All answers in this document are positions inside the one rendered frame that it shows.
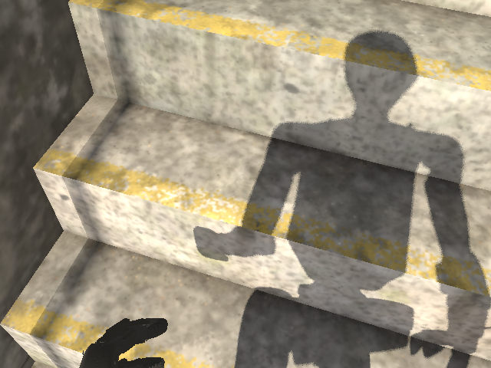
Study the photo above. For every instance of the left robot hand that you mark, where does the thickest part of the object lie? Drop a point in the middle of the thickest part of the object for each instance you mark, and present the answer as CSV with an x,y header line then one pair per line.
x,y
119,339

